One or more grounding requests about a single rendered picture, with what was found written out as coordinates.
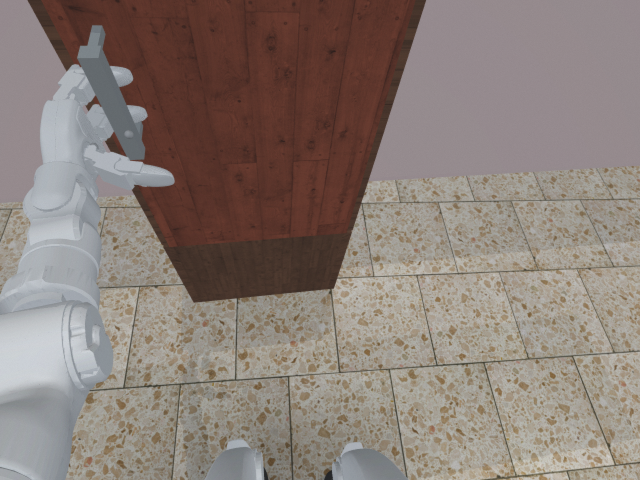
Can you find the robot right thigh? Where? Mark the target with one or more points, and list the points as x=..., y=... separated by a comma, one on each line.
x=365, y=464

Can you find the handle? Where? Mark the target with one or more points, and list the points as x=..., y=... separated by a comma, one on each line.
x=100, y=76

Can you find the robot left thigh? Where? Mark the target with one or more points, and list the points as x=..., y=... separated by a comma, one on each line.
x=240, y=463

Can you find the left robot forearm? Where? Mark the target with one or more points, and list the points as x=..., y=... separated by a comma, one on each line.
x=61, y=257

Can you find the cupboard door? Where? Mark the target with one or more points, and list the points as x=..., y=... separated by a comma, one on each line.
x=264, y=111

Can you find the robot left upper arm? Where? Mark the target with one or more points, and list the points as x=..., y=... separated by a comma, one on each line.
x=50, y=358

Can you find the robot thigh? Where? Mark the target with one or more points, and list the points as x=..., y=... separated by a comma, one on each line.
x=365, y=464
x=240, y=463

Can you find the robot left hand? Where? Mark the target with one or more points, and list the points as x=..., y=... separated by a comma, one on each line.
x=66, y=133

